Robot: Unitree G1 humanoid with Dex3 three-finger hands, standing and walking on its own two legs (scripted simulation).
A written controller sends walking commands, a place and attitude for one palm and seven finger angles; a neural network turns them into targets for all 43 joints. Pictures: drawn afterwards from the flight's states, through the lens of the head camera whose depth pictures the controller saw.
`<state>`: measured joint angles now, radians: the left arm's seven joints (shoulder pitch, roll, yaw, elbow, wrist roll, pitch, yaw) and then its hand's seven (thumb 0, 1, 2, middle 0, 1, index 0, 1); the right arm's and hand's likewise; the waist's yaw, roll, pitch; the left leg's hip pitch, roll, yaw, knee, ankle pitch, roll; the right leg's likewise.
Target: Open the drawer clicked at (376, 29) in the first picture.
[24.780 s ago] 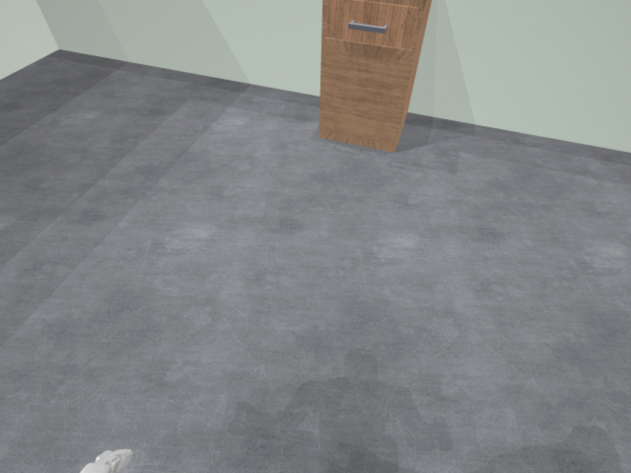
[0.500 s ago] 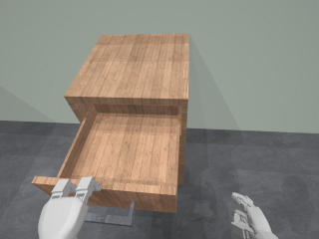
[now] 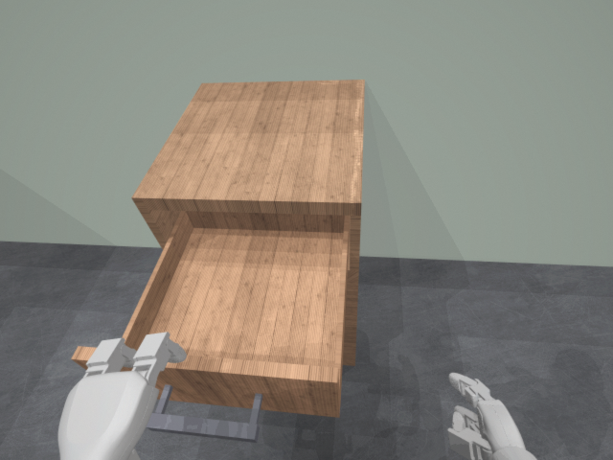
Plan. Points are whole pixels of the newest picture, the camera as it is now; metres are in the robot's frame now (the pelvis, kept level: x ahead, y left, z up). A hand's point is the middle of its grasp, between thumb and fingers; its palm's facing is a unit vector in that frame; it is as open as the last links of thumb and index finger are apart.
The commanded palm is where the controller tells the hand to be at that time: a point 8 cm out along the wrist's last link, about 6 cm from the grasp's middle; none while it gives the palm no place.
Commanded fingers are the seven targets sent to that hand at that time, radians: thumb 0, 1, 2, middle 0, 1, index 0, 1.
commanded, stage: lift the hand off the handle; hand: left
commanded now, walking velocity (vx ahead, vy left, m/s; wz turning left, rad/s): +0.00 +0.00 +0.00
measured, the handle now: (207, 412) +0.20 +0.20 -0.11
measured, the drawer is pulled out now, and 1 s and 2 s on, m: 0.30 0.30 0.30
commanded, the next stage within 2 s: draw the hand back to the body in 0.04 s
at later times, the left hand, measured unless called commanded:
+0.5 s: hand (119, 399) +0.16 +0.23 +0.07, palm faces +0.05 -0.13 -0.99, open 13.8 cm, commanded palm +0.13 +0.23 +0.12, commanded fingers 0.00 -0.50 0.30 -0.30 -1.20 -0.30 -1.20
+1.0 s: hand (105, 354) +0.18 +0.22 +0.15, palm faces +0.32 -0.86 -0.39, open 13.1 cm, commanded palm +0.13 +0.27 +0.17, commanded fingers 0.00 -0.01 0.51 -0.26 -0.88 -0.26 -0.88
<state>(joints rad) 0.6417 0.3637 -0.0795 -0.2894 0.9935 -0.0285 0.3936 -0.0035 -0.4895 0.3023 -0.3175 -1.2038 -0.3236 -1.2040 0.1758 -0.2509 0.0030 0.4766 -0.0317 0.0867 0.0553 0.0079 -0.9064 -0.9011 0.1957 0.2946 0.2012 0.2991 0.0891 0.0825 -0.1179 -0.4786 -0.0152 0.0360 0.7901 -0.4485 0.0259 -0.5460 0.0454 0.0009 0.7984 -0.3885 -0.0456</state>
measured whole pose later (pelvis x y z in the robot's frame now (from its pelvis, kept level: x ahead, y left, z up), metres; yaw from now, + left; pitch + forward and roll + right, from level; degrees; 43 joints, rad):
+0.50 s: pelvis +0.00 +0.01 +0.01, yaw -1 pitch +6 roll +0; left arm 0.63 0.39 -0.04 -0.35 0.95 0.01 0.33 0.00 -0.49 0.30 -0.32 -1.20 -0.32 -1.20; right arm 0.18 -0.24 0.01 0.49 -0.01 0.10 0.05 0.01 -0.91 -0.90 0.20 0.29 0.20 0.30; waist 0.10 0.10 -0.11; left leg -0.41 -0.02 0.05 0.72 -0.42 0.04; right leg -0.48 0.04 0.02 0.73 -0.36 -0.03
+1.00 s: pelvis +0.02 +0.01 +0.03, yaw +3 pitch -2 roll -1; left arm 0.61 0.29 0.09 -0.49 0.03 -0.06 0.15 -0.01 -0.31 0.38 -0.30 -1.08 -0.30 -1.08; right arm 0.24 -0.20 0.06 0.56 0.01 -0.12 -0.09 0.01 -0.91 -0.90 0.20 0.29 0.20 0.30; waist 0.05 0.06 -0.02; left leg -0.13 -0.03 -0.03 0.52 -0.36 0.04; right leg -0.16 0.03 -0.05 0.50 -0.31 -0.03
